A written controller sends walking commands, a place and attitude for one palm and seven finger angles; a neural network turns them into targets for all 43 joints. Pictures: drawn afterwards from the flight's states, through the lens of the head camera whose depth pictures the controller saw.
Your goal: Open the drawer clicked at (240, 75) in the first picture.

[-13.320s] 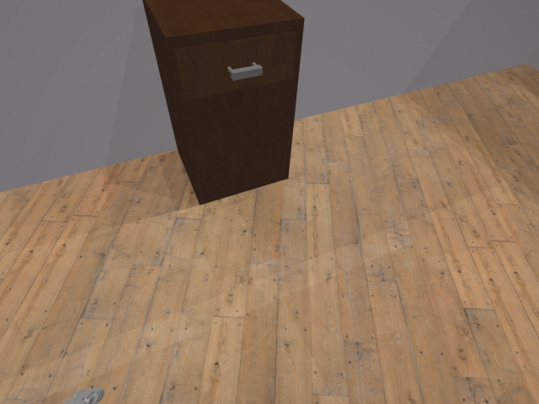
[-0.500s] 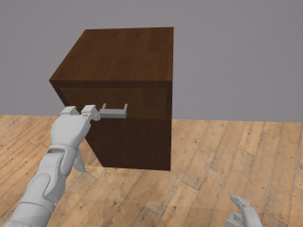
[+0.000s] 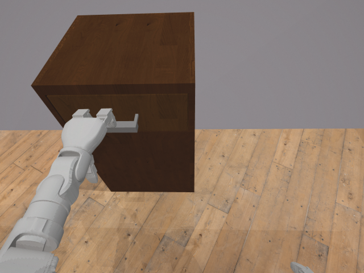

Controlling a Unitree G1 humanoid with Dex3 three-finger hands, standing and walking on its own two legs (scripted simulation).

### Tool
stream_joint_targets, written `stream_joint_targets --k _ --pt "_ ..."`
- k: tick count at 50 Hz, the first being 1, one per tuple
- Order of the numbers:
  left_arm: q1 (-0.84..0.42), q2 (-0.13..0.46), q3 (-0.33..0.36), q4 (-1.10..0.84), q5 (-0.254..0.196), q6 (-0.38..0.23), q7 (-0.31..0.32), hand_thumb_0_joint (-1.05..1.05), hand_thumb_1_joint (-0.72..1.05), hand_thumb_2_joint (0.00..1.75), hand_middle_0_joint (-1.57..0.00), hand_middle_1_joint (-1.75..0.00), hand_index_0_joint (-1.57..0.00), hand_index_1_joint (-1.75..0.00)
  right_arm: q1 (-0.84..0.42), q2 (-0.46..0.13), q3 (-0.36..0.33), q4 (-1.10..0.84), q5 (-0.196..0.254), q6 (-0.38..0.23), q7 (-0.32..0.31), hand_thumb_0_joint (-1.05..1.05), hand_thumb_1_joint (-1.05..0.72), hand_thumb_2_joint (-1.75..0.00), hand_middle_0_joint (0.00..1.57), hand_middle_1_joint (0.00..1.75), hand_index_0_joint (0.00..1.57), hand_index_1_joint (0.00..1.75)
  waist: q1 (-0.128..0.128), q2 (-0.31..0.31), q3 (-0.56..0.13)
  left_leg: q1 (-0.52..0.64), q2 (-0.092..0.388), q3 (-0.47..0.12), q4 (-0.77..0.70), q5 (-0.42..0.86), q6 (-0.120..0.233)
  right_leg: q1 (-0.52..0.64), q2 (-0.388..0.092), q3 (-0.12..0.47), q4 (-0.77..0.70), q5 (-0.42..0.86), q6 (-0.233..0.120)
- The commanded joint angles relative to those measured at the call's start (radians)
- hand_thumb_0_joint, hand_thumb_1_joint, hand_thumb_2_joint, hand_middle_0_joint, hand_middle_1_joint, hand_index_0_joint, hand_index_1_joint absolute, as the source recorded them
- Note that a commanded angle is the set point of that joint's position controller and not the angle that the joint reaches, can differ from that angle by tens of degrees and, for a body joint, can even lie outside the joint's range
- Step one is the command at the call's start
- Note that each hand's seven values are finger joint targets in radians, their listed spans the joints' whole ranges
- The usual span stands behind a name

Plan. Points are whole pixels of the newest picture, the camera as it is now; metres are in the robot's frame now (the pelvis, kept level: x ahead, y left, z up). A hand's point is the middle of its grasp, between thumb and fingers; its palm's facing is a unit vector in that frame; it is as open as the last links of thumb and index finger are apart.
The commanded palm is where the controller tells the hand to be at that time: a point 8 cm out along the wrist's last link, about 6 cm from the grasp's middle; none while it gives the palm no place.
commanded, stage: move the hooked fingers above the handle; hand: left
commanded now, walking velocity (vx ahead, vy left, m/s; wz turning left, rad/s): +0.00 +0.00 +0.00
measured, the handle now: (121, 121) +0.56 +0.25 -0.08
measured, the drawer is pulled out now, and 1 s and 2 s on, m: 0.00 0.00 0.00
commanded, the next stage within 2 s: lower the fingers behind the handle in 1.62 s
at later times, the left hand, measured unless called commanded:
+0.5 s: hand (102, 131) +0.45 +0.25 +0.01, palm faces -0.08 +0.00 -1.00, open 13.8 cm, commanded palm +0.44 +0.25 +0.06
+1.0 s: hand (109, 122) +0.51 +0.26 -0.02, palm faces -0.09 -0.02 -1.00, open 13.8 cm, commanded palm +0.50 +0.25 +0.03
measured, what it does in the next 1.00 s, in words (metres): stands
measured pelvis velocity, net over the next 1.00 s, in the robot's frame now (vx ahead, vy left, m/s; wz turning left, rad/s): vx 0.00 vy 0.02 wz -0.03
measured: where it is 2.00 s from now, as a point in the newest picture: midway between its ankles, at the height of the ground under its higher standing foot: outside the picture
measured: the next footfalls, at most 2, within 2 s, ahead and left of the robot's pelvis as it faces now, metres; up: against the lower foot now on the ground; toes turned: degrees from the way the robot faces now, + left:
none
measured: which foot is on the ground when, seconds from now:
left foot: down 0.00-1.00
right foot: down 0.00-1.00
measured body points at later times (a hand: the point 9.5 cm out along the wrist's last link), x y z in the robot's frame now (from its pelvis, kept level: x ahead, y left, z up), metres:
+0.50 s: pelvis +0.00 +0.01 -0.02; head +0.09 +0.00 +0.42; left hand +0.45 +0.25 +0.06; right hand +0.03 -0.27 -0.15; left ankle -0.02 +0.13 -0.73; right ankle +0.02 -0.13 -0.73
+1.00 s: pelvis +0.00 +0.02 -0.04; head +0.13 +0.02 +0.39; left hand +0.51 +0.26 +0.03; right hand -0.04 -0.25 -0.16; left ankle -0.02 +0.13 -0.73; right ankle +0.02 -0.13 -0.72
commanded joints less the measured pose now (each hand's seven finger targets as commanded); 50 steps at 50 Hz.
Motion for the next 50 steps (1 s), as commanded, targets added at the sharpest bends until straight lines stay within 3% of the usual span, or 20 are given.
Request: stream_joint_targets --k 1,6,8,10,13,15,19,21,25,27,30,32,37,42,45,48,50 --pt "-0.389 0.265 0.157 -0.127 0.010 -0.030 0.085 0.00 -0.50 0.30 -0.30 -1.20 -0.30 -1.20 0.020 -0.122 -0.045 -0.106 -0.006 -0.023 -0.006 0.00 -0.90 -0.90 0.20 0.30 0.20 0.30 -0.007 -0.018 -0.375 0.042 -0.065 0.010 -0.036 0.320 0.044 0.206 0.069 -0.001 -0.025 0.288 -0.050" --pt "-0.467 0.276 0.151 0.009 0.027 -0.018 0.121 0.00 -0.50 0.30 -0.30 -1.20 -0.30 -1.20 0.055 -0.132 -0.049 -0.082 -0.002 -0.014 -0.001 0.00 -0.90 -0.90 0.20 0.30 0.20 0.30 -0.037 -0.042 -0.344 -0.022 -0.064 0.014 -0.020 0.271 0.047 0.156 0.072 -0.001 -0.018 0.257 -0.046" --pt "-0.525 0.266 0.129 0.024 0.036 -0.019 0.129 0.00 -0.50 0.30 -0.30 -1.20 -0.30 -1.20 0.072 -0.134 -0.054 -0.079 -0.005 -0.014 0.000 0.00 -0.90 -0.90 0.20 0.30 0.20 0.30 -0.047 -0.027 -0.385 -0.011 -0.063 0.017 -0.011 0.270 0.051 0.149 0.072 0.005 -0.015 0.257 -0.046" --pt "-0.562 0.298 0.147 0.050 0.041 -0.027 0.131 0.00 -0.50 0.30 -0.30 -1.20 -0.30 -1.20 0.093 -0.137 -0.055 -0.071 -0.007 -0.012 -0.002 0.00 -0.90 -0.90 0.20 0.30 0.20 0.30 -0.054 -0.028 -0.418 -0.018 -0.062 0.014 -0.001 0.277 0.052 0.155 0.072 0.006 -0.005 0.266 -0.044" --pt "-0.572 0.274 0.124 0.118 0.042 -0.034 0.130 0.00 -0.50 0.30 -0.30 -1.20 -0.30 -1.20 0.112 -0.138 -0.057 -0.064 -0.008 -0.008 -0.001 0.00 -0.90 -0.90 0.20 0.30 0.20 0.30 -0.066 -0.012 -0.401 -0.038 -0.062 0.015 0.013 0.263 0.052 0.114 0.075 0.007 0.001 0.252 -0.045" --pt "-0.599 0.306 0.141 0.167 0.043 -0.038 0.131 0.00 -0.50 0.30 -0.30 -1.20 -0.30 -1.20 0.131 -0.147 -0.056 -0.051 -0.009 -0.007 -0.002 0.00 -0.90 -0.90 0.20 0.30 0.20 0.30 -0.082 -0.051 -0.393 -0.068 -0.059 0.013 0.024 0.248 0.056 0.103 0.075 0.009 0.003 0.249 -0.040" --pt "-0.666 0.359 0.168 0.197 0.055 -0.055 0.139 0.00 -0.50 0.30 -0.30 -1.20 -0.30 -1.20 0.157 -0.155 -0.054 -0.044 -0.017 -0.003 -0.001 0.00 -0.90 -0.90 0.20 0.30 0.20 0.30 -0.089 -0.020 -0.432 -0.098 -0.060 0.007 0.051 0.251 0.056 0.079 0.076 0.011 0.029 0.246 -0.043" --pt "-0.674 0.325 0.140 0.214 0.057 -0.061 0.145 0.00 -0.50 0.30 -0.30 -1.20 -0.30 -1.20 0.168 -0.153 -0.057 -0.043 -0.020 -0.002 0.003 0.00 -0.90 -0.90 0.20 0.30 0.20 0.30 -0.098 -0.001 -0.441 -0.096 -0.058 0.008 0.066 0.256 0.055 0.045 0.078 0.008 0.041 0.245 -0.042" --pt "-0.743 0.343 0.146 0.238 0.069 -0.065 0.164 0.00 -0.50 0.30 -0.30 -1.20 -0.30 -1.20 0.202 -0.161 -0.061 -0.029 -0.028 -0.001 0.010 0.00 -0.90 -0.90 0.20 0.30 0.20 0.30 -0.116 0.029 -0.486 -0.100 -0.053 -0.006 0.102 0.275 0.054 -0.010 0.083 0.004 0.071 0.236 -0.044" --pt "-0.771 0.304 0.118 0.260 0.073 -0.058 0.173 0.00 -0.50 0.30 -0.30 -1.20 -0.30 -1.20 0.212 -0.161 -0.065 -0.020 -0.032 0.000 0.015 0.00 -0.90 -0.90 0.20 0.30 0.20 0.30 -0.134 0.032 -0.484 -0.092 -0.047 -0.011 0.118 0.287 0.051 -0.055 0.086 -0.002 0.081 0.230 -0.044" --pt "-0.796 0.359 0.155 0.281 0.074 -0.045 0.182 0.00 -0.50 0.30 -0.30 -1.20 -0.30 -1.20 0.233 -0.173 -0.063 -0.008 -0.038 0.007 0.021 0.00 -0.90 -0.90 0.20 0.30 0.20 0.30 -0.132 0.040 -0.539 -0.103 -0.047 -0.016 0.141 0.318 0.051 -0.053 0.087 -0.001 0.104 0.253 -0.044" --pt "-0.813 0.351 0.141 0.325 0.079 -0.028 0.184 0.00 -0.50 0.30 -0.30 -1.20 -0.30 -1.20 0.234 -0.175 -0.059 -0.003 -0.038 0.011 0.024 0.00 -0.90 -0.90 0.20 0.30 0.20 0.30 -0.143 0.034 -0.491 -0.131 -0.043 -0.019 0.145 0.294 0.050 -0.088 0.089 -0.007 0.106 0.226 -0.044" --pt "-0.866 0.373 0.147 0.322 0.085 -0.021 0.180 0.00 -0.50 0.30 -0.30 -1.20 -0.30 -1.20 0.260 -0.182 -0.060 0.007 -0.047 0.017 0.026 0.00 -0.90 -0.90 0.20 0.30 0.20 0.30 -0.153 0.075 -0.565 -0.103 -0.036 -0.029 0.179 0.355 0.046 -0.117 0.091 -0.010 0.134 0.245 -0.043" --pt "-0.857 0.408 0.159 0.392 0.082 -0.016 0.161 0.00 -0.50 0.30 -0.30 -1.20 -0.30 -1.20 0.272 -0.191 -0.048 0.015 -0.048 0.030 0.026 0.00 -0.90 -0.90 0.20 0.30 0.20 0.30 -0.163 0.046 -0.517 -0.177 -0.035 -0.028 0.198 0.322 0.050 -0.137 0.092 -0.010 0.146 0.234 -0.041" --pt "-0.923 0.407 0.145 0.365 0.090 -0.032 0.157 0.00 -0.50 0.30 -0.30 -1.20 -0.30 -1.20 0.290 -0.191 -0.049 0.017 -0.053 0.030 0.025 0.00 -0.90 -0.90 0.20 0.30 0.20 0.30 -0.180 0.088 -0.557 -0.155 -0.030 -0.038 0.220 0.339 0.047 -0.178 0.094 -0.012 0.161 0.223 -0.041" --pt "-0.887 0.436 0.176 0.362 0.082 -0.044 0.151 0.00 -0.50 0.30 -0.30 -1.20 -0.30 -1.20 0.298 -0.191 -0.051 0.018 -0.058 0.034 0.023 0.00 -0.90 -0.90 0.20 0.30 0.20 0.30 -0.170 0.075 -0.598 -0.156 -0.028 -0.036 0.242 0.375 0.048 -0.163 0.095 -0.009 0.178 0.255 -0.039" --pt "-0.883 0.432 0.174 0.345 0.078 -0.051 0.147 0.00 -0.50 0.30 -0.30 -1.20 -0.30 -1.20 0.303 -0.190 -0.049 0.020 -0.057 0.037 0.027 0.00 -0.90 -0.90 0.20 0.30 0.20 0.30 -0.163 0.110 -0.606 -0.141 -0.024 -0.043 0.242 0.403 0.042 -0.174 0.095 -0.014 0.183 0.257 -0.041"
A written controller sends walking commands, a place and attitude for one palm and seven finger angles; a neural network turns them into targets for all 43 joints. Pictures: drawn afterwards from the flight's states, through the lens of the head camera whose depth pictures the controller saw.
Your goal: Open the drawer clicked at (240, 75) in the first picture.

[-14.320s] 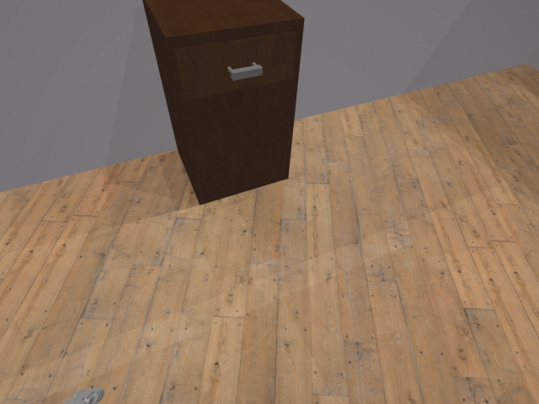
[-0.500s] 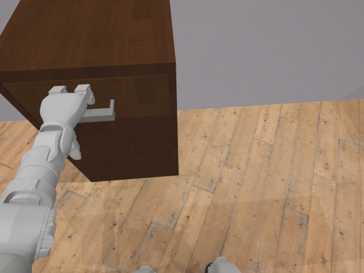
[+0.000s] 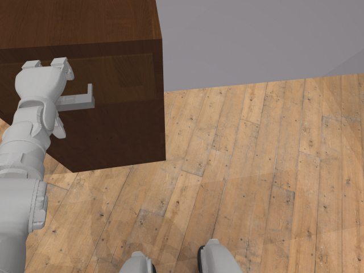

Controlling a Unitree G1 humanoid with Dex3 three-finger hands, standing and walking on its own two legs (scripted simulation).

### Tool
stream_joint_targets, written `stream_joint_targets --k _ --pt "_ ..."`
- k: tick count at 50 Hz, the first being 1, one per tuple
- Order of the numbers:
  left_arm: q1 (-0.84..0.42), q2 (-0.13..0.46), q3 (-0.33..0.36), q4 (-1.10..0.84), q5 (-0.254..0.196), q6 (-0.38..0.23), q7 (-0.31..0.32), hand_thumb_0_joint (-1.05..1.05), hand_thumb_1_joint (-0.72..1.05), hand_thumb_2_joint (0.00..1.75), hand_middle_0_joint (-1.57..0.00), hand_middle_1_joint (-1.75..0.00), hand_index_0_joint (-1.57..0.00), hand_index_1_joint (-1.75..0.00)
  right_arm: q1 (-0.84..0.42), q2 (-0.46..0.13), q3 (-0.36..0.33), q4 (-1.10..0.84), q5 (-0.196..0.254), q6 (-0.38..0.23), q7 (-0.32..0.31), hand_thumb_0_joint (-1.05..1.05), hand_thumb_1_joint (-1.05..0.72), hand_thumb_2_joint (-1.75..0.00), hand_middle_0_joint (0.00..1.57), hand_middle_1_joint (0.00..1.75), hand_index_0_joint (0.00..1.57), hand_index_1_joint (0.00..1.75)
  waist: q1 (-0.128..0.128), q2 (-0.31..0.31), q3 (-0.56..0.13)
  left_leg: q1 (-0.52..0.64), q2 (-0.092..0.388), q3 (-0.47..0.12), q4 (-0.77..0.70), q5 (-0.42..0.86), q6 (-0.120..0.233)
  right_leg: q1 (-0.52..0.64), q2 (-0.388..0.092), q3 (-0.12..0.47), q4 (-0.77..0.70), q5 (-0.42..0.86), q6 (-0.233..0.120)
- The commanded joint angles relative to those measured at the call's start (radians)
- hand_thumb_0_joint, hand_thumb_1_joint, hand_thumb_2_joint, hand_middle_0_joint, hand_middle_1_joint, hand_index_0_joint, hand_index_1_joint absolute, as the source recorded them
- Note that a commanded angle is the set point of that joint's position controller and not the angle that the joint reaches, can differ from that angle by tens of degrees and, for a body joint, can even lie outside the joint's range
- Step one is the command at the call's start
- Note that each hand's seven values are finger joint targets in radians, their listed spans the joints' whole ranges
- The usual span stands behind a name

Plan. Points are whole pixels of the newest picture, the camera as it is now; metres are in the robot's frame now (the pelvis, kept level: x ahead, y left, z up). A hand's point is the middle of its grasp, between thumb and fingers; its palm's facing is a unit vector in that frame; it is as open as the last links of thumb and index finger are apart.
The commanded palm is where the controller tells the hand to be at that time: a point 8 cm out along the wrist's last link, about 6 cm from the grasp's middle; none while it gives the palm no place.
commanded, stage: move the hooked fingers above the handle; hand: left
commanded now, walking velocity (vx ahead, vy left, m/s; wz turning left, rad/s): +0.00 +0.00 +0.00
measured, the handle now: (71, 95) +0.56 +0.25 -0.04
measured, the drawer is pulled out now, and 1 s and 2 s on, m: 0.00 0.00 0.00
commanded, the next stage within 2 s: lower the fingers behind the handle in 0.62 s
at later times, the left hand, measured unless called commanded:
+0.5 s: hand (55, 99) +0.51 +0.25 +0.02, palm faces -0.08 -0.02 -1.00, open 13.8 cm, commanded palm +0.50 +0.24 +0.07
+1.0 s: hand (60, 104) +0.50 +0.25 +0.00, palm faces -0.11 -0.03 -0.99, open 13.8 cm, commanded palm +0.50 +0.25 +0.05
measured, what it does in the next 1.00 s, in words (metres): stands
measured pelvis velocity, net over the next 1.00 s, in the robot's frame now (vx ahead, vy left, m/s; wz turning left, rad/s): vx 0.00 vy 0.00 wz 0.00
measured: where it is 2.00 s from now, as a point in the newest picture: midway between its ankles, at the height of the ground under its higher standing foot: outside the picture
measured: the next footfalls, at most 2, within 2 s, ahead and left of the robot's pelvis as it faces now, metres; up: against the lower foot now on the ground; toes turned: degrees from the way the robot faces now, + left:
none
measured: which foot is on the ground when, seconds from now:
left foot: down 0.00-1.00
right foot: down 0.00-1.00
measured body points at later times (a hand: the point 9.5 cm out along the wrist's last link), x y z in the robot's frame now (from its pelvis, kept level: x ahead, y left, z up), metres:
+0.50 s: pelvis +0.00 +0.00 +0.00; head +0.14 +0.01 +0.43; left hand +0.50 +0.25 +0.07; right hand +0.00 -0.28 -0.12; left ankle -0.02 +0.11 -0.68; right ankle +0.03 -0.15 -0.68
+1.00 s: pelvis +0.00 +0.00 -0.01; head +0.15 +0.00 +0.42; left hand +0.50 +0.25 +0.05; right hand -0.02 -0.29 -0.13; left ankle -0.02 +0.11 -0.68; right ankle +0.03 -0.15 -0.68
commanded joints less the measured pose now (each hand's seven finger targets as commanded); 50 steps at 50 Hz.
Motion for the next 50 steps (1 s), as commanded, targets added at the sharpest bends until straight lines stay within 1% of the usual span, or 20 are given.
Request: stream_joint_targets --k 1,4,6,8,10,13,15,17,19,22,23,25,28,32,36,38,40,42,48,50 --pt "-0.396 0.273 0.065 -0.225 -0.014 -0.019 0.037 0.00 -0.50 0.30 -0.30 -1.20 -0.30 -1.20 0.181 -0.187 -0.064 -0.033 -0.009 0.001 -0.010 0.00 -0.90 -0.90 0.20 0.30 0.20 0.30 0.015 0.122 -0.539 0.340 -0.044 -0.046 -0.073 0.540 0.012 0.259 0.083 -0.034 -0.040 0.318 -0.068" --pt "-0.356 0.294 0.092 -0.224 -0.025 -0.015 0.040 0.00 -0.50 0.30 -0.30 -1.20 -0.30 -1.20 0.178 -0.190 -0.061 -0.031 -0.009 0.009 -0.008 0.00 -0.90 -0.90 0.20 0.30 0.20 0.30 0.022 0.083 -0.537 0.320 -0.044 -0.041 -0.074 0.548 0.016 0.292 0.084 -0.033 -0.042 0.342 -0.068" --pt "-0.378 0.269 0.065 -0.244 -0.019 -0.014 0.047 0.00 -0.50 0.30 -0.30 -1.20 -0.30 -1.20 0.172 -0.188 -0.064 -0.029 -0.006 0.010 -0.009 0.00 -0.90 -0.90 0.20 0.30 0.20 0.30 0.013 0.106 -0.510 0.332 -0.041 -0.044 -0.081 0.519 0.013 0.261 0.084 -0.036 -0.053 0.309 -0.067" --pt "-0.393 0.263 0.056 -0.236 -0.020 -0.009 0.053 0.00 -0.50 0.30 -0.30 -1.20 -0.30 -1.20 0.170 -0.188 -0.062 -0.025 -0.002 0.010 -0.009 0.00 -0.90 -0.90 0.20 0.30 0.20 0.30 0.004 0.088 -0.476 0.314 -0.043 -0.043 -0.092 0.472 0.016 0.259 0.085 -0.038 -0.063 0.282 -0.067" --pt "-0.425 0.276 0.061 -0.255 -0.021 -0.015 0.057 0.00 -0.50 0.30 -0.30 -1.20 -0.30 -1.20 0.173 -0.190 -0.063 -0.022 -0.002 0.007 -0.013 0.00 -0.90 -0.90 0.20 0.30 0.20 0.30 0.000 0.103 -0.500 0.330 -0.044 -0.045 -0.091 0.480 0.017 0.261 0.083 -0.035 -0.064 0.286 -0.067" --pt "-0.432 0.236 0.031 -0.242 -0.021 -0.011 0.059 0.00 -0.50 0.30 -0.30 -1.20 -0.30 -1.20 0.174 -0.184 -0.064 -0.021 -0.002 0.002 -0.012 0.00 -0.90 -0.90 0.20 0.30 0.20 0.30 -0.006 0.119 -0.492 0.348 -0.045 -0.048 -0.093 0.480 0.014 0.244 0.084 -0.040 -0.068 0.272 -0.069" --pt "-0.423 0.260 0.049 -0.222 -0.024 -0.005 0.059 0.00 -0.50 0.30 -0.30 -1.20 -0.30 -1.20 0.174 -0.188 -0.059 -0.017 -0.003 0.004 -0.013 0.00 -0.90 -0.90 0.20 0.30 0.20 0.30 -0.005 0.103 -0.491 0.343 -0.046 -0.050 -0.092 0.495 0.015 0.253 0.084 -0.039 -0.065 0.285 -0.068" --pt "-0.423 0.219 0.012 -0.181 -0.021 0.011 0.055 0.00 -0.50 0.30 -0.30 -1.20 -0.30 -1.20 0.169 -0.183 -0.057 -0.020 0.000 0.005 -0.013 0.00 -0.90 -0.90 0.20 0.30 0.20 0.30 -0.017 0.093 -0.431 0.321 -0.046 -0.047 -0.099 0.463 0.014 0.233 0.084 -0.045 -0.074 0.266 -0.068" --pt "-0.438 0.249 0.033 -0.189 -0.019 0.012 0.050 0.00 -0.50 0.30 -0.30 -1.20 -0.30 -1.20 0.170 -0.189 -0.055 -0.022 0.000 0.004 -0.013 0.00 -0.90 -0.90 0.20 0.30 0.20 0.30 -0.011 0.093 -0.467 0.333 -0.046 -0.049 -0.095 0.477 0.015 0.245 0.084 -0.041 -0.069 0.275 -0.069" --pt "-0.419 0.229 0.024 -0.207 -0.020 0.007 0.041 0.00 -0.50 0.30 -0.30 -1.20 -0.30 -1.20 0.175 -0.183 -0.059 -0.029 -0.003 0.004 -0.013 0.00 -0.90 -0.90 0.20 0.30 0.20 0.30 -0.007 0.110 -0.505 0.367 -0.042 -0.048 -0.087 0.534 0.012 0.256 0.085 -0.041 -0.064 0.311 -0.068" --pt "-0.388 0.228 0.028 -0.198 -0.022 0.007 0.037 0.00 -0.50 0.30 -0.30 -1.20 -0.30 -1.20 0.171 -0.182 -0.057 -0.034 -0.002 0.006 -0.012 0.00 -0.90 -0.90 0.20 0.30 0.20 0.30 0.004 0.104 -0.497 0.354 -0.045 -0.044 -0.087 0.534 0.012 0.268 0.085 -0.039 -0.065 0.314 -0.068" --pt "-0.393 0.202 0.013 -0.199 -0.029 0.003 0.035 0.00 -0.50 0.30 -0.30 -1.20 -0.30 -1.20 0.171 -0.181 -0.058 -0.034 -0.001 0.006 -0.011 0.00 -0.90 -0.90 0.20 0.30 0.20 0.30 -0.005 0.099 -0.466 0.347 -0.042 -0.044 -0.089 0.527 0.013 0.255 0.085 -0.041 -0.069 0.311 -0.066" --pt "-0.394 0.235 0.032 -0.198 -0.021 0.002 0.044 0.00 -0.50 0.30 -0.30 -1.20 -0.30 -1.20 0.160 -0.183 -0.054 -0.037 -0.001 0.008 -0.014 0.00 -0.90 -0.90 0.20 0.30 0.20 0.30 -0.002 0.074 -0.446 0.302 -0.048 -0.037 -0.094 0.471 0.017 0.271 0.083 -0.038 -0.069 0.298 -0.067" --pt "-0.434 0.288 0.062 -0.217 -0.011 0.002 0.066 0.00 -0.50 0.30 -0.30 -1.20 -0.30 -1.20 0.158 -0.186 -0.051 -0.035 -0.003 0.006 -0.018 0.00 -0.90 -0.90 0.20 0.30 0.20 0.30 -0.005 0.076 -0.476 0.282 -0.052 -0.035 -0.086 0.461 0.021 0.287 0.080 -0.031 -0.056 0.311 -0.065" --pt "-0.442 0.284 0.049 -0.195 -0.018 0.015 0.062 0.00 -0.50 0.30 -0.30 -1.20 -0.30 -1.20 0.162 -0.189 -0.049 -0.031 0.000 0.004 -0.019 0.00 -0.90 -0.90 0.20 0.30 0.20 0.30 -0.013 0.082 -0.481 0.278 -0.054 -0.033 -0.083 0.447 0.022 0.286 0.079 -0.030 -0.058 0.308 -0.063" --pt "-0.398 0.295 0.060 -0.170 -0.023 0.019 0.049 0.00 -0.50 0.30 -0.30 -1.20 -0.30 -1.20 0.167 -0.191 -0.048 -0.029 0.000 0.004 -0.020 0.00 -0.90 -0.90 0.20 0.30 0.20 0.30 -0.002 0.068 -0.491 0.264 -0.056 -0.029 -0.078 0.452 0.024 0.306 0.079 -0.027 -0.054 0.326 -0.062" --pt "-0.421 0.253 0.026 -0.185 -0.022 0.006 0.035 0.00 -0.50 0.30 -0.30 -1.20 -0.30 -1.20 0.174 -0.186 -0.051 -0.028 0.000 0.002 -0.022 0.00 -0.90 -0.90 0.20 0.30 0.20 0.30 -0.018 0.090 -0.507 0.285 -0.052 -0.034 -0.067 0.477 0.021 0.277 0.078 -0.029 -0.047 0.333 -0.062" --pt "-0.393 0.219 0.010 -0.168 -0.024 -0.005 0.026 0.00 -0.50 0.30 -0.30 -1.20 -0.30 -1.20 0.178 -0.183 -0.054 -0.025 -0.002 0.000 -0.022 0.00 -0.90 -0.90 0.20 0.30 0.20 0.30 -0.021 0.068 -0.481 0.284 -0.047 -0.037 -0.060 0.472 0.022 0.252 0.082 -0.032 -0.048 0.315 -0.063" --pt "-0.370 0.318 0.091 -0.192 -0.014 -0.050 0.048 0.00 -0.50 0.30 -0.30 -1.20 -0.30 -1.20 0.168 -0.190 -0.049 -0.020 -0.011 0.000 -0.023 0.00 -0.90 -0.90 0.20 0.30 0.20 0.30 0.005 0.077 -0.501 0.210 -0.053 -0.034 -0.025 0.440 0.025 0.244 0.078 -0.023 -0.006 0.309 -0.065" --pt "-0.375 0.311 0.093 -0.219 -0.013 -0.053 0.070 0.00 -0.50 0.30 -0.30 -1.20 -0.30 -1.20 0.164 -0.188 -0.051 -0.022 -0.014 -0.001 -0.017 0.00 -0.90 -0.90 0.20 0.30 0.20 0.30 0.009 0.114 -0.529 0.218 -0.052 -0.032 -0.012 0.463 0.022 0.234 0.077 -0.023 0.008 0.321 -0.065"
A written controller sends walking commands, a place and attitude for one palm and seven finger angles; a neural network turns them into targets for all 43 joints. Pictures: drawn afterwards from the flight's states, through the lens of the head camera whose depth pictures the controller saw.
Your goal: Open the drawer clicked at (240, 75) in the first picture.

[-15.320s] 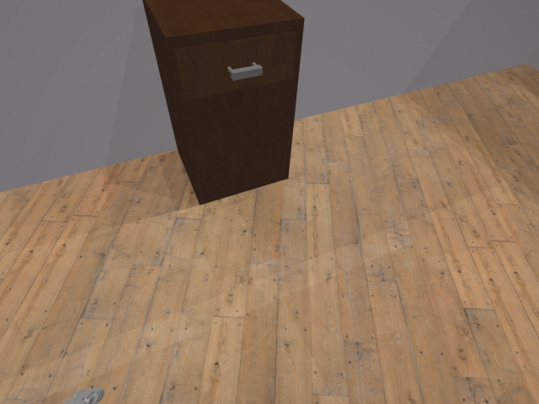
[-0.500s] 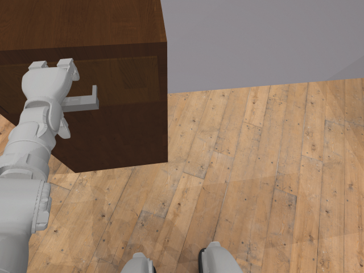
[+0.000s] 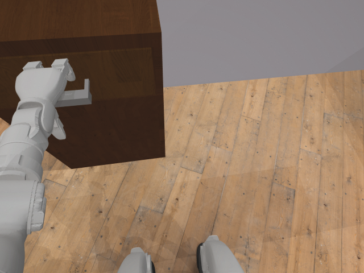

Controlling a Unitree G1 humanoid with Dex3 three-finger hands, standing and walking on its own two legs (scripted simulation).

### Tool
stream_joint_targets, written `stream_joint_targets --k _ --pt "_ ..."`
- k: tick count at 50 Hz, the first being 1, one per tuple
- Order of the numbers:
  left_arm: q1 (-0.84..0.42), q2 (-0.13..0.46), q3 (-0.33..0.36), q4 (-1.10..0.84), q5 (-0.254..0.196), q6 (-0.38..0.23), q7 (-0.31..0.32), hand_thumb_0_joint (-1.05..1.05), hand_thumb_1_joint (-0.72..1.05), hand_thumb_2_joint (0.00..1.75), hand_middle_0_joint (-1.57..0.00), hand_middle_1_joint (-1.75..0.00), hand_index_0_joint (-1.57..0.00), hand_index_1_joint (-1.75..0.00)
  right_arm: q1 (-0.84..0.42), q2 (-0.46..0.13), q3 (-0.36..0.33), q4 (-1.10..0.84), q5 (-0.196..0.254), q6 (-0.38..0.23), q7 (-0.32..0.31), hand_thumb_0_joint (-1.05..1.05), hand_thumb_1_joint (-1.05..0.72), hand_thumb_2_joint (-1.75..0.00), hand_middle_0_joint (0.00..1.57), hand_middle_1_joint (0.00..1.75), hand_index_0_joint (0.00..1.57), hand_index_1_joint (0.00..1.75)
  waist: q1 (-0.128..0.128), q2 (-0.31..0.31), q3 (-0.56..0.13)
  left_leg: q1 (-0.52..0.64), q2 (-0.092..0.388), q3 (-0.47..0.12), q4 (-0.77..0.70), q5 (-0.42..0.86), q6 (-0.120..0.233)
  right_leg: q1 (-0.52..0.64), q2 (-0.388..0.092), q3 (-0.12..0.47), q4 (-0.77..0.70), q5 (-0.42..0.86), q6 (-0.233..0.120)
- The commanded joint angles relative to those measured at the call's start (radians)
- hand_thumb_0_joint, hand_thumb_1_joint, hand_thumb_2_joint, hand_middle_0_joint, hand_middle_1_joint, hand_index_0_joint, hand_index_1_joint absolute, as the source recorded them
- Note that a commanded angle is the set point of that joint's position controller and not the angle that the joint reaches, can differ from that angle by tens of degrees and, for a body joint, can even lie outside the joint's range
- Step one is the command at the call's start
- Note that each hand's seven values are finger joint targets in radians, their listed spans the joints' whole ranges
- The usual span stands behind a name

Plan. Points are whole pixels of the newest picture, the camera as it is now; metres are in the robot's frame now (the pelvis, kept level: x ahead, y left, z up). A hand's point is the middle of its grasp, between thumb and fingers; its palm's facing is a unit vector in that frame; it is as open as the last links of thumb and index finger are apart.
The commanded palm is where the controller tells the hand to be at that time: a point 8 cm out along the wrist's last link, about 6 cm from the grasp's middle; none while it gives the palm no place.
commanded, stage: lower the fingers behind the handle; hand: left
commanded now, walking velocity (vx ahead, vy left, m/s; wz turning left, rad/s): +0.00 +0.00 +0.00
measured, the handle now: (67, 91) +0.56 +0.25 -0.04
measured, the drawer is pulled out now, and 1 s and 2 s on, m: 0.00 0.00 0.00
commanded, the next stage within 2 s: lift the fingers back up to retry in 1.32 s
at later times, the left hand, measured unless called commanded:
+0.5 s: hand (58, 108) +0.50 +0.26 -0.02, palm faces -0.06 -0.02 -1.00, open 13.8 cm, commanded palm +0.50 +0.24 +0.02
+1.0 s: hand (60, 108) +0.50 +0.26 -0.03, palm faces -0.04 +0.04 -1.00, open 13.8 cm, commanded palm +0.50 +0.24 -0.01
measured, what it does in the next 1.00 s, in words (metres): lowers itself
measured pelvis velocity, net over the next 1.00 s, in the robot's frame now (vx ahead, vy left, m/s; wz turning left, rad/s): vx -0.04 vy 0.00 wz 0.00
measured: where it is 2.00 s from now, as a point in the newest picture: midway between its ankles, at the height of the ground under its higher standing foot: outside the picture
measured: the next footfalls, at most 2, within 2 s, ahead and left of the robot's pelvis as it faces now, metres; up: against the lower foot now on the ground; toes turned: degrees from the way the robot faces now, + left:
none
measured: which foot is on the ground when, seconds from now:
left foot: down 0.00-1.00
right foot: down 0.00-1.00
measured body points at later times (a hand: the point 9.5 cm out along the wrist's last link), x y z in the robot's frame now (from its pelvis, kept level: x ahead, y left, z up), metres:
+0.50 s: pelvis -0.01 +0.00 -0.02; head +0.14 +0.02 +0.40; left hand +0.50 +0.25 +0.03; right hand -0.02 -0.27 -0.14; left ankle -0.02 +0.11 -0.68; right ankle +0.02 -0.15 -0.68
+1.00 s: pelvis -0.04 +0.00 -0.05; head +0.13 +0.01 +0.36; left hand +0.50 +0.25 +0.03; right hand -0.05 -0.28 -0.17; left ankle -0.02 +0.11 -0.68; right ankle +0.02 -0.15 -0.68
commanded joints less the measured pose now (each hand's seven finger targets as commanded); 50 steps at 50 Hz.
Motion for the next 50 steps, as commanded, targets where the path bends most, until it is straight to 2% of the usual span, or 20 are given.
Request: stream_joint_targets --k 1,2,5,8,10,12,15,16,22,24,26,27,30,34,36,38,40,43,48,50 --pt "-0.364 0.303 0.093 -0.203 -0.004 -0.007 0.082 0.00 -0.50 0.30 -0.30 -1.20 -0.30 -1.20 0.171 -0.178 -0.060 -0.022 -0.014 -0.002 -0.005 0.00 -0.90 -0.90 0.20 0.30 0.20 0.30 0.014 0.106 -0.520 0.276 -0.056 -0.017 -0.055 0.498 0.026 0.278 0.072 -0.018 -0.029 0.346 -0.061" --pt "-0.358 0.295 0.091 -0.205 -0.003 -0.002 0.089 0.00 -0.50 0.30 -0.30 -1.20 -0.30 -1.20 0.170 -0.178 -0.061 -0.022 -0.014 0.000 -0.003 0.00 -0.90 -0.90 0.20 0.30 0.20 0.30 0.012 0.086 -0.531 0.275 -0.055 -0.018 -0.050 0.510 0.026 0.282 0.072 -0.018 -0.025 0.357 -0.059" --pt "-0.384 0.277 0.074 -0.208 -0.002 0.017 0.104 0.00 -0.50 0.30 -0.30 -1.20 -0.30 -1.20 0.170 -0.182 -0.063 -0.014 -0.012 0.000 0.003 0.00 -0.90 -0.90 0.20 0.30 0.20 0.30 0.001 0.112 -0.529 0.290 -0.050 -0.026 -0.043 0.511 0.020 0.244 0.072 -0.024 -0.018 0.335 -0.059" --pt "-0.394 0.261 0.057 -0.186 -0.004 0.035 0.103 0.00 -0.50 0.30 -0.30 -1.20 -0.30 -1.20 0.169 -0.184 -0.064 -0.010 -0.009 -0.001 0.003 0.00 -0.90 -0.90 0.20 0.30 0.20 0.30 -0.013 0.077 -0.514 0.275 -0.051 -0.029 -0.042 0.468 0.024 0.235 0.074 -0.027 -0.024 0.305 -0.058" --pt "-0.455 0.263 0.046 -0.215 0.000 0.026 0.100 0.00 -0.50 0.30 -0.30 -1.20 -0.30 -1.20 0.173 -0.185 -0.064 -0.006 -0.009 -0.007 -0.002 0.00 -0.90 -0.90 0.20 0.30 0.20 0.30 -0.025 0.118 -0.538 0.295 -0.049 -0.037 -0.035 0.463 0.023 0.204 0.072 -0.025 -0.017 0.287 -0.058" --pt "-0.451 0.232 0.026 -0.196 0.004 0.025 0.097 0.00 -0.50 0.30 -0.30 -1.20 -0.30 -1.20 0.170 -0.181 -0.065 -0.003 -0.010 -0.011 -0.005 0.00 -0.90 -0.90 0.20 0.30 0.20 0.30 -0.037 0.109 -0.516 0.307 -0.046 -0.047 -0.031 0.453 0.020 0.162 0.074 -0.034 -0.015 0.254 -0.060" --pt "-0.446 0.255 0.044 -0.182 0.002 0.018 0.096 0.00 -0.50 0.30 -0.30 -1.20 -0.30 -1.20 0.169 -0.182 -0.060 -0.003 -0.013 -0.017 -0.006 0.00 -0.90 -0.90 0.20 0.30 0.20 0.30 -0.030 0.113 -0.527 0.288 -0.047 -0.049 -0.015 0.454 0.021 0.152 0.073 -0.033 0.003 0.252 -0.060" --pt "-0.451 0.222 0.017 -0.168 0.004 0.020 0.096 0.00 -0.50 0.30 -0.30 -1.20 -0.30 -1.20 0.167 -0.178 -0.059 -0.006 -0.014 -0.018 -0.005 0.00 -0.90 -0.90 0.20 0.30 0.20 0.30 -0.037 0.125 -0.509 0.281 -0.047 -0.051 -0.013 0.445 0.020 0.132 0.073 -0.036 0.005 0.239 -0.061" --pt "-0.432 0.250 0.035 -0.115 0.011 0.044 0.098 0.00 -0.50 0.30 -0.30 -1.20 -0.30 -1.20 0.160 -0.184 -0.046 -0.019 -0.014 -0.017 0.001 0.00 -0.90 -0.90 0.20 0.30 0.20 0.30 -0.033 0.103 -0.477 0.205 -0.048 -0.047 0.010 0.406 0.023 0.114 0.073 -0.038 0.032 0.221 -0.062" --pt "-0.461 0.279 0.054 -0.140 0.014 0.038 0.100 0.00 -0.50 0.30 -0.30 -1.20 -0.30 -1.20 0.160 -0.187 -0.044 -0.021 -0.016 -0.019 0.000 0.00 -0.90 -0.90 0.20 0.30 0.20 0.30 -0.032 0.100 -0.516 0.201 -0.047 -0.055 0.022 0.405 0.024 0.110 0.072 -0.038 0.050 0.218 -0.063" --pt "-0.443 0.243 0.020 -0.100 0.013 0.055 0.097 0.00 -0.50 0.30 -0.30 -1.20 -0.30 -1.20 0.158 -0.184 -0.044 -0.025 -0.012 -0.020 0.001 0.00 -0.90 -0.90 0.20 0.30 0.20 0.30 -0.044 0.107 -0.493 0.174 -0.050 -0.046 0.031 0.372 0.027 0.093 0.072 -0.036 0.049 0.202 -0.061" --pt "-0.434 0.256 0.029 -0.073 0.013 0.064 0.095 0.00 -0.50 0.30 -0.30 -1.20 -0.30 -1.20 0.161 -0.189 -0.041 -0.023 -0.011 -0.020 0.001 0.00 -0.90 -0.90 0.20 0.30 0.20 0.30 -0.048 0.074 -0.466 0.147 -0.049 -0.047 0.031 0.348 0.029 0.092 0.071 -0.038 0.049 0.188 -0.060" --pt "-0.429 0.289 0.042 -0.077 0.008 0.071 0.079 0.00 -0.50 0.30 -0.30 -1.20 -0.30 -1.20 0.163 -0.193 -0.035 -0.033 -0.006 -0.017 -0.003 0.00 -0.90 -0.90 0.20 0.30 0.20 0.30 -0.038 0.078 -0.503 0.122 -0.053 -0.043 0.039 0.333 0.032 0.111 0.069 -0.033 0.063 0.192 -0.059" --pt "-0.421 0.267 0.017 -0.038 0.003 0.082 0.052 0.00 -0.50 0.30 -0.30 -1.20 -0.30 -1.20 0.160 -0.192 -0.028 -0.039 0.001 -0.019 -0.007 0.00 -0.90 -0.90 0.20 0.30 0.20 0.30 -0.049 0.053 -0.467 0.079 -0.052 -0.042 0.049 0.285 0.036 0.080 0.069 -0.033 0.071 0.155 -0.059" --pt "-0.438 0.260 0.003 -0.045 0.000 0.077 0.041 0.00 -0.50 0.30 -0.30 -1.20 -0.30 -1.20 0.165 -0.191 -0.027 -0.045 0.002 -0.023 -0.009 0.00 -0.90 -0.90 0.20 0.30 0.20 0.30 -0.056 0.072 -0.472 0.063 -0.053 -0.041 0.058 0.266 0.038 0.070 0.068 -0.031 0.076 0.145 -0.058" --pt "-0.403 0.293 0.025 -0.023 -0.005 0.075 0.027 0.00 -0.50 0.30 -0.30 -1.20 -0.30 -1.20 0.163 -0.194 -0.020 -0.052 0.005 -0.023 -0.013 0.00 -0.90 -0.90 0.20 0.30 0.20 0.30 -0.047 0.034 -0.453 0.017 -0.054 -0.038 0.065 0.240 0.041 0.082 0.067 -0.031 0.086 0.135 -0.057" --pt "-0.418 0.283 0.013 -0.038 -0.004 0.061 0.018 0.00 -0.50 0.30 -0.30 -1.20 -0.30 -1.20 0.166 -0.192 -0.020 -0.058 0.007 -0.027 -0.016 0.00 -0.90 -0.90 0.20 0.30 0.20 0.30 -0.049 0.050 -0.467 0.010 -0.054 -0.040 0.074 0.226 0.040 0.064 0.065 -0.029 0.096 0.121 -0.057" --pt "-0.415 0.252 -0.009 -0.017 -0.004 0.057 0.014 0.00 -0.50 0.30 -0.30 -1.20 -0.30 -1.20 0.163 -0.191 -0.020 -0.062 0.011 -0.035 -0.016 0.00 -0.90 -0.90 0.20 0.30 0.20 0.30 -0.062 0.037 -0.431 -0.016 -0.052 -0.043 0.085 0.183 0.043 0.016 0.065 -0.032 0.104 0.078 -0.057" --pt "-0.464 0.244 -0.028 -0.020 -0.004 0.059 0.014 0.00 -0.50 0.30 -0.30 -1.20 -0.30 -1.20 0.169 -0.193 -0.019 -0.067 0.018 -0.046 -0.021 0.00 -0.90 -0.90 0.20 0.30 0.20 0.30 -0.079 0.043 -0.432 -0.050 -0.054 -0.048 0.103 0.132 0.043 -0.026 0.062 -0.032 0.121 0.036 -0.057" --pt "-0.496 0.290 -0.004 -0.023 -0.008 0.067 0.012 0.00 -0.50 0.30 -0.30 -1.20 -0.30 -1.20 0.175 -0.199 -0.015 -0.066 0.019 -0.048 -0.022 0.00 -0.90 -0.90 0.20 0.30 0.20 0.30 -0.083 0.049 -0.458 -0.058 -0.053 -0.047 0.111 0.119 0.046 -0.022 0.061 -0.030 0.127 0.027 -0.055"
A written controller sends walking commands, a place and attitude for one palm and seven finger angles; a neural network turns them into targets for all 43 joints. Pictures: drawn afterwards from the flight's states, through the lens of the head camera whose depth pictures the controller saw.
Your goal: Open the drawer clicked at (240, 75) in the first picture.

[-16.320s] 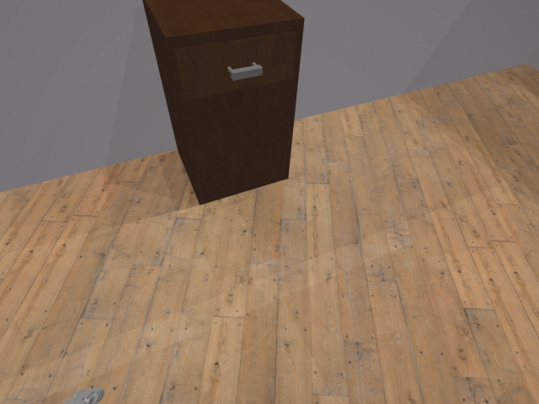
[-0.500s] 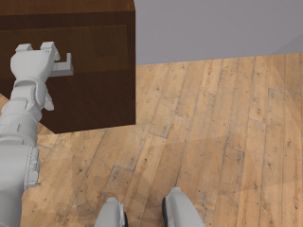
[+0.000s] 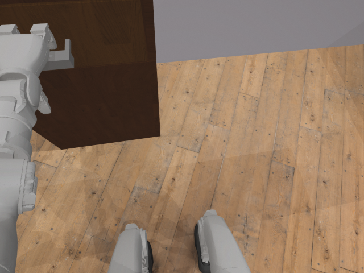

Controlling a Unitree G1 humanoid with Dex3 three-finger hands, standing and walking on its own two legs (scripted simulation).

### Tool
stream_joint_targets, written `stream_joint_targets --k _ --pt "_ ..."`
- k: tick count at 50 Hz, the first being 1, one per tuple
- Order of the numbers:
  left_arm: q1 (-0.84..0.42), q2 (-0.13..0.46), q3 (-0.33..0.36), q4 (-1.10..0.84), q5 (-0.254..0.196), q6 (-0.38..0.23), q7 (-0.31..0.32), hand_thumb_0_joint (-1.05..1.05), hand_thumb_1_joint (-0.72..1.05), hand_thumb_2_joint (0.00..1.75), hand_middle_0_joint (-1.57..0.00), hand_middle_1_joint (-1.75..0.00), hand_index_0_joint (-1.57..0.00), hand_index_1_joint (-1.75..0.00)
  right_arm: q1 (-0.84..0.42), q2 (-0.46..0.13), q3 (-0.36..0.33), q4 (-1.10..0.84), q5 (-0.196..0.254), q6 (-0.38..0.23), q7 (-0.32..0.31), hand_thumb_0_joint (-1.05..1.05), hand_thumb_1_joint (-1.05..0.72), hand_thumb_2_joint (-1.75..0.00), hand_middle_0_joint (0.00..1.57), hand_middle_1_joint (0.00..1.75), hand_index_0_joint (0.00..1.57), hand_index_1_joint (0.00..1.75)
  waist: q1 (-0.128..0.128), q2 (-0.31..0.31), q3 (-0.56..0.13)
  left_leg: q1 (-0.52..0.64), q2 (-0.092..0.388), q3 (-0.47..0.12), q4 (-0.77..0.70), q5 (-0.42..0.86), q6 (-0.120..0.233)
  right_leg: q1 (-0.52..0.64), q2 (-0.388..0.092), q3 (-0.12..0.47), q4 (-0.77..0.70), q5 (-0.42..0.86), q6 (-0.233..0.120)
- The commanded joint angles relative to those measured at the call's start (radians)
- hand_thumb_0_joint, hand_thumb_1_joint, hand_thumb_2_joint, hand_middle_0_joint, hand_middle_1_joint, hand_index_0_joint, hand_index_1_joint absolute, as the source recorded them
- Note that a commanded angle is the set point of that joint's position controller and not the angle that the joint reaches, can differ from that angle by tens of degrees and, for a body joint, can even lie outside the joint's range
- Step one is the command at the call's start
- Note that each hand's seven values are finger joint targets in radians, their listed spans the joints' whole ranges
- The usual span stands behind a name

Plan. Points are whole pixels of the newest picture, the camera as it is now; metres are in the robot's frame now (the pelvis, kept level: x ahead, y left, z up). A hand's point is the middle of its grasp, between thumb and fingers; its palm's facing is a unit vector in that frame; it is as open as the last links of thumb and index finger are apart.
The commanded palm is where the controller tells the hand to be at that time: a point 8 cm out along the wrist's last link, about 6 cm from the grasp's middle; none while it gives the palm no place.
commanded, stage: lower the fingers behind the handle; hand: left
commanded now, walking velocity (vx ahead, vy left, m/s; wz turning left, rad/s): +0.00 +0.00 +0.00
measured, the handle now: (44, 53) +0.60 +0.25 +0.02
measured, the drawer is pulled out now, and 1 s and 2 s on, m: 0.00 0.00 0.00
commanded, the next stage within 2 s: lift the fingers back up to retry in 0.32 s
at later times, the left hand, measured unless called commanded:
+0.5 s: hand (36, 69) +0.55 +0.25 +0.03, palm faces -0.05 +0.03 -1.00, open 13.8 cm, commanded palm +0.54 +0.23 +0.06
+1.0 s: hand (23, 53) +0.55 +0.26 +0.07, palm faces -0.08 -0.03 -1.00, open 13.8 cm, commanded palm +0.54 +0.24 +0.13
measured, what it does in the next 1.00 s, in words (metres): rises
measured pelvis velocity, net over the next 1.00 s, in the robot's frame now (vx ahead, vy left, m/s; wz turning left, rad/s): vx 0.03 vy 0.01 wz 0.00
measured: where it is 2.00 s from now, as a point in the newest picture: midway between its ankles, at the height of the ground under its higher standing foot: (175, 266)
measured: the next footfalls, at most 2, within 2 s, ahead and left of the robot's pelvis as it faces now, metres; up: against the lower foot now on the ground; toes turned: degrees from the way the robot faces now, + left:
none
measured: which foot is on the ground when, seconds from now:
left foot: down 0.00-1.00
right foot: down 0.00-1.00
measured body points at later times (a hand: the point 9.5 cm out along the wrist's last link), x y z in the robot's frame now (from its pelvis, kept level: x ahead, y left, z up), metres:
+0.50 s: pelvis -0.01 +0.00 -0.01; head +0.17 +0.00 +0.40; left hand +0.55 +0.25 +0.08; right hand -0.02 -0.28 -0.13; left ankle +0.02 +0.11 -0.62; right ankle +0.07 -0.15 -0.62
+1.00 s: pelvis +0.03 +0.01 +0.05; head +0.18 +0.02 +0.48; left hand +0.55 +0.26 +0.12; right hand +0.01 -0.27 -0.06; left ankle +0.02 +0.11 -0.62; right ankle +0.07 -0.15 -0.62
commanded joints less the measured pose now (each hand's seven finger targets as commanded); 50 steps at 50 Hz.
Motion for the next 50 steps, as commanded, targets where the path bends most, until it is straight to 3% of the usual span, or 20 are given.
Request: stream_joint_targets --k 1,9,10,12,16,18,22,24,25,27,29,31,33,36,38,44,45,46,48,50 --pt "-0.336 0.226 0.050 -0.071 -0.018 0.015 -0.018 0.00 -0.50 0.30 -0.30 -1.20 -0.30 -1.20 0.202 -0.191 -0.056 -0.027 -0.001 -0.011 -0.018 0.00 -0.90 -0.90 0.20 0.30 0.20 0.30 -0.052 0.034 -0.471 0.236 -0.051 -0.023 -0.154 0.168 0.043 0.284 0.071 -0.024 -0.130 0.074 -0.054" --pt "-0.347 0.233 0.045 -0.084 -0.022 0.024 -0.060 0.00 -0.50 0.30 -0.30 -1.20 -0.30 -1.20 0.205 -0.186 -0.050 -0.034 0.005 -0.015 -0.024 0.00 -0.90 -0.90 0.20 0.30 0.20 0.30 -0.055 0.034 -0.484 0.233 -0.048 -0.026 -0.152 0.157 0.043 0.288 0.071 -0.026 -0.128 0.068 -0.052" --pt "-0.350 0.220 0.030 -0.090 -0.021 0.020 -0.065 0.00 -0.50 0.30 -0.30 -1.20 -0.30 -1.20 0.206 -0.185 -0.049 -0.037 0.007 -0.017 -0.024 0.00 -0.90 -0.90 0.20 0.30 0.20 0.30 -0.054 0.060 -0.481 0.235 -0.048 -0.027 -0.154 0.146 0.041 0.279 0.071 -0.027 -0.127 0.058 -0.052" --pt "-0.328 0.241 0.045 -0.067 -0.028 0.020 -0.072 0.00 -0.50 0.30 -0.30 -1.20 -0.30 -1.20 0.203 -0.188 -0.044 -0.038 0.010 -0.018 -0.027 0.00 -0.90 -0.90 0.20 0.30 0.20 0.30 -0.055 0.011 -0.444 0.198 -0.049 -0.023 -0.153 0.115 0.045 0.286 0.071 -0.024 -0.133 0.041 -0.050" --pt "-0.357 0.259 0.045 -0.073 -0.025 0.008 -0.077 0.00 -0.50 0.30 -0.30 -1.20 -0.30 -1.20 0.205 -0.187 -0.040 -0.040 0.012 -0.025 -0.032 0.00 -0.90 -0.90 0.20 0.30 0.20 0.30 -0.060 0.026 -0.439 0.168 -0.052 -0.017 -0.144 0.099 0.047 0.284 0.070 -0.018 -0.130 0.033 -0.049" --pt "-0.346 0.235 0.030 -0.064 -0.018 0.008 -0.076 0.00 -0.50 0.30 -0.30 -1.20 -0.30 -1.20 0.206 -0.186 -0.042 -0.040 0.011 -0.026 -0.032 0.00 -0.90 -0.90 0.20 0.30 0.20 0.30 -0.063 0.036 -0.430 0.186 -0.051 -0.023 -0.144 0.111 0.045 0.256 0.070 -0.024 -0.125 0.035 -0.052" --pt "-0.359 0.231 0.036 -0.112 -0.019 0.003 -0.072 0.00 -0.50 0.30 -0.30 -1.20 -0.30 -1.20 0.219 -0.183 -0.047 -0.040 0.008 -0.024 -0.027 0.00 -0.90 -0.90 0.20 0.30 0.20 0.30 -0.053 0.064 -0.484 0.236 -0.048 -0.029 -0.145 0.158 0.041 0.265 0.072 -0.027 -0.121 0.062 -0.054" --pt "-0.382 0.278 0.073 -0.169 -0.024 -0.001 -0.068 0.00 -0.50 0.30 -0.30 -1.20 -0.30 -1.20 0.225 -0.185 -0.052 -0.040 0.005 -0.021 -0.028 0.00 -0.90 -0.90 0.20 0.30 0.20 0.30 -0.038 0.073 -0.552 0.282 -0.047 -0.034 -0.155 0.196 0.040 0.308 0.073 -0.026 -0.126 0.088 -0.054" --pt "-0.389 0.266 0.063 -0.188 -0.028 0.000 -0.066 0.00 -0.50 0.30 -0.30 -1.20 -0.30 -1.20 0.228 -0.182 -0.055 -0.040 0.007 -0.022 -0.026 0.00 -0.90 -0.90 0.20 0.30 0.20 0.30 -0.040 0.097 -0.568 0.313 -0.048 -0.034 -0.164 0.200 0.038 0.310 0.074 -0.025 -0.139 0.090 -0.052" --pt "-0.399 0.250 0.055 -0.203 -0.033 0.004 -0.059 0.00 -0.50 0.30 -0.30 -1.20 -0.30 -1.20 0.228 -0.179 -0.057 -0.033 0.008 -0.023 -0.025 0.00 -0.90 -0.90 0.20 0.30 0.20 0.30 -0.042 0.101 -0.556 0.345 -0.047 -0.039 -0.183 0.210 0.036 0.316 0.076 -0.029 -0.157 0.094 -0.052" --pt "-0.430 0.295 0.087 -0.222 -0.042 0.003 -0.051 0.00 -0.50 0.30 -0.30 -1.20 -0.30 -1.20 0.226 -0.181 -0.054 -0.025 0.007 -0.021 -0.029 0.00 -0.90 -0.90 0.20 0.30 0.20 0.30 -0.043 0.069 -0.555 0.340 -0.047 -0.035 -0.196 0.204 0.041 0.357 0.077 -0.023 -0.178 0.097 -0.048" --pt "-0.450 0.309 0.089 -0.245 -0.038 0.000 -0.044 0.00 -0.50 0.30 -0.30 -1.20 -0.30 -1.20 0.230 -0.180 -0.055 -0.020 0.006 -0.024 -0.030 0.00 -0.90 -0.90 0.20 0.30 0.20 0.30 -0.038 0.110 -0.572 0.377 -0.051 -0.036 -0.215 0.221 0.039 0.376 0.077 -0.022 -0.193 0.111 -0.049" --pt "-0.433 0.323 0.106 -0.254 -0.035 -0.004 -0.034 0.00 -0.50 0.30 -0.30 -1.20 -0.30 -1.20 0.229 -0.181 -0.057 -0.014 0.004 -0.022 -0.030 0.00 -0.90 -0.90 0.20 0.30 0.20 0.30 -0.029 0.112 -0.568 0.423 -0.049 -0.040 -0.234 0.254 0.035 0.388 0.078 -0.027 -0.210 0.128 -0.051" --pt "-0.420 0.301 0.107 -0.282 -0.036 -0.016 -0.018 0.00 -0.50 0.30 -0.30 -1.20 -0.30 -1.20 0.232 -0.177 -0.065 -0.004 -0.002 -0.021 -0.026 0.00 -0.90 -0.90 0.20 0.30 0.20 0.30 -0.019 0.131 -0.589 0.495 -0.047 -0.040 -0.253 0.325 0.031 0.414 0.082 -0.028 -0.236 0.173 -0.053" --pt "-0.408 0.286 0.099 -0.279 -0.037 -0.012 -0.011 0.00 -0.50 0.30 -0.30 -1.20 -0.30 -1.20 0.231 -0.177 -0.065 0.001 -0.003 -0.016 -0.022 0.00 -0.90 -0.90 0.20 0.30 0.20 0.30 -0.014 0.148 -0.560 0.523 -0.047 -0.037 -0.276 0.348 0.026 0.426 0.084 -0.031 -0.255 0.185 -0.055" --pt "-0.348 0.219 0.070 -0.247 -0.046 0.017 -0.007 0.00 -0.50 0.30 -0.30 -1.20 -0.30 -1.20 0.237 -0.176 -0.074 0.016 -0.005 0.007 -0.016 0.00 -0.90 -0.90 0.20 0.30 0.20 0.30 -0.007 0.111 -0.509 0.618 -0.043 -0.028 -0.339 0.467 0.019 0.498 0.090 -0.040 -0.317 0.271 -0.056" --pt "-0.362 0.202 0.058 -0.285 -0.046 0.010 -0.008 0.00 -0.50 0.30 -0.30 -1.20 -0.30 -1.20 0.243 -0.175 -0.080 0.015 -0.005 0.008 -0.015 0.00 -0.90 -0.90 0.20 0.30 0.20 0.30 -0.006 0.143 -0.525 0.661 -0.039 -0.031 -0.348 0.499 0.015 0.499 0.091 -0.041 -0.325 0.284 -0.057" --pt "-0.321 0.195 0.062 -0.274 -0.051 0.014 -0.014 0.00 -0.50 0.30 -0.30 -1.20 -0.30 -1.20 0.243 -0.174 -0.082 0.015 -0.007 0.012 -0.012 0.00 -0.90 -0.90 0.20 0.30 0.20 0.30 0.010 0.138 -0.525 0.678 -0.041 -0.027 -0.358 0.521 0.013 0.522 0.092 -0.042 -0.334 0.295 -0.059" --pt "-0.306 0.197 0.070 -0.278 -0.058 0.007 -0.021 0.00 -0.50 0.30 -0.30 -1.20 -0.30 -1.20 0.241 -0.174 -0.084 0.016 -0.007 0.021 -0.012 0.00 -0.90 -0.90 0.20 0.30 0.20 0.30 0.007 0.096 -0.493 0.679 -0.041 -0.021 -0.376 0.528 0.016 0.560 0.093 -0.038 -0.356 0.318 -0.057" --pt "-0.294 0.177 0.060 -0.294 -0.059 -0.008 -0.021 0.00 -0.50 0.30 -0.30 -1.20 -0.30 -1.20 0.236 -0.170 -0.087 0.016 -0.006 0.027 -0.014 0.00 -0.90 -0.90 0.20 0.30 0.20 0.30 0.013 0.107 -0.479 0.701 -0.041 -0.019 -0.392 0.557 0.015 0.573 0.093 -0.037 -0.370 0.337 -0.058"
